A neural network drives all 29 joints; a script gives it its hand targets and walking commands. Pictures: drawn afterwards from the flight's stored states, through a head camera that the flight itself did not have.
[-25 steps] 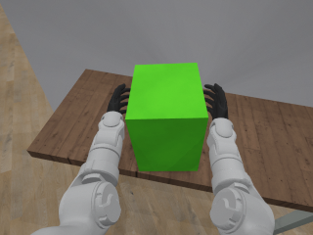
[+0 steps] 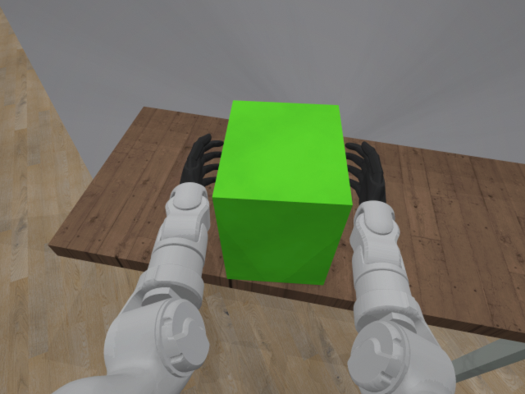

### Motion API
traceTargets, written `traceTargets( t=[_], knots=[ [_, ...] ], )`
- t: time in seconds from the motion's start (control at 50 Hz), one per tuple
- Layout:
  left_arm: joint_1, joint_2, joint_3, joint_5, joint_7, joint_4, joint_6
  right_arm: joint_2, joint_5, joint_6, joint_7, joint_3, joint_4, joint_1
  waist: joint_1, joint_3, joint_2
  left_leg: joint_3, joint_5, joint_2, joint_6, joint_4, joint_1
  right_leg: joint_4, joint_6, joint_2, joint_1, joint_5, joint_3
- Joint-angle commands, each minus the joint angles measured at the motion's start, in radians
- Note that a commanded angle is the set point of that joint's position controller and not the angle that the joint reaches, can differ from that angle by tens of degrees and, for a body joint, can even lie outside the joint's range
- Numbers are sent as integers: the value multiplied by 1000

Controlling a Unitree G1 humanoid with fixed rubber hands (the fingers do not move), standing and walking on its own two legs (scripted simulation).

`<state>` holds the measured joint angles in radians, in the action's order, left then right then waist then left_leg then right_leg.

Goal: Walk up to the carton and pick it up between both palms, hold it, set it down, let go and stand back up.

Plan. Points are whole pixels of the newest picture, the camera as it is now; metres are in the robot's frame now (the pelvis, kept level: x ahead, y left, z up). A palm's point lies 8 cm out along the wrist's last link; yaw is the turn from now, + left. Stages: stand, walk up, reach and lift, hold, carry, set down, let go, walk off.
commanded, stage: set down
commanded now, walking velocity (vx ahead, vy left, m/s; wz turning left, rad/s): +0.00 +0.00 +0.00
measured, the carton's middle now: (280, 196) +0.46 -0.04 +0.03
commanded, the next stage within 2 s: none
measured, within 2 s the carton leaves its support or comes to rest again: neither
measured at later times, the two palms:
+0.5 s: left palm (196, 184) +0.43 +0.10 +0.08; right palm (370, 200) +0.40 -0.17 +0.09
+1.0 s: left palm (197, 185) +0.43 +0.10 +0.08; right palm (370, 200) +0.40 -0.17 +0.09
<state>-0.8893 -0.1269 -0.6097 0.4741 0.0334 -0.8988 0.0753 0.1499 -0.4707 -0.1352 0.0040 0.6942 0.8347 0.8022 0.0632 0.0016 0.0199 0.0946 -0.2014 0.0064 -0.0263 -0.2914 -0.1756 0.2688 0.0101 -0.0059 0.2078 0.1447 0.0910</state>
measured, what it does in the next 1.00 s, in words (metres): stands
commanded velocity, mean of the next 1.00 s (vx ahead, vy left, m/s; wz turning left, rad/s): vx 0.00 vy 0.00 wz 0.00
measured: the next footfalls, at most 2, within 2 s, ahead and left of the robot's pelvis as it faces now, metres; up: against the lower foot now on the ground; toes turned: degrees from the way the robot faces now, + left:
none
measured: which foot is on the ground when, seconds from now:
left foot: down 0.00-1.00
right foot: down 0.00-1.00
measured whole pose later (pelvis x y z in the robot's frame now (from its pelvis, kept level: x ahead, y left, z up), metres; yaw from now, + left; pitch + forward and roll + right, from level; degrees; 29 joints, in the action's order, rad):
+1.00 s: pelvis +0.00 +0.00 +0.00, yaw -1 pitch +6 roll +0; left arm -0.88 -0.16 -0.65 0.53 0.00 -0.82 0.03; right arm 0.19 -0.49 -0.13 -0.04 0.70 0.73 0.78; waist 0.07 -0.03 0.04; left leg 0.11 -0.20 0.01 -0.03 -0.29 -0.20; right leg 0.27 0.01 -0.01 0.23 0.14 0.09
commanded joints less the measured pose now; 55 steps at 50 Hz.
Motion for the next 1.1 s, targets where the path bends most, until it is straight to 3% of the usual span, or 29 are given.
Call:
traceTargets(
  t=[0.0, 0.26, 0.86, 1.0, 1.02, 1.08],
  knots=[
    [-482, -295, 170, -1, -91, 22, -36, 390, -36, -11, -124, -235, 46, 461, -23, 429, -1, 3, 296, 13, 18, 20, 20, 80, -74, -3, -310, -460, 15],
    [-420, -296, 158, 28, -92, 30, -31, 376, -39, -6, -127, -225, 33, 417, -28, 387, -24, -2, 338, 16, 22, 2, 60, 60, -66, 4, -237, -391, 29],
    [-328, -292, 125, 64, -106, 38, -36, 366, -55, 23, -137, -214, 5, 324, -28, 329, -19, -8, 329, 11, 3, 4, 57, 37, -64, 2, -172, -320, 25],
    [-339, -278, 104, 72, -104, 40, -39, 350, -85, 36, -146, -185, 5, 320, -45, 322, -27, 4, 358, 17, 15, -13, 107, 31, -63, 8, -134, -287, 26],
    [-346, -285, 112, 66, -104, 37, -43, 362, -85, 29, -142, -189, 6, 324, -33, 335, 11, -1, 345, 11, 10, -13, 117, 23, -69, 15, -120, -295, 24],
    [-307, -237, 103, 64, -97, 12, -46, 307, -91, 29, -123, -173, 7, 295, -33, 311, 8, 5, 295, 9, 4, 3, 66, 18, -75, 9, -154, -288, 10]
  ],
)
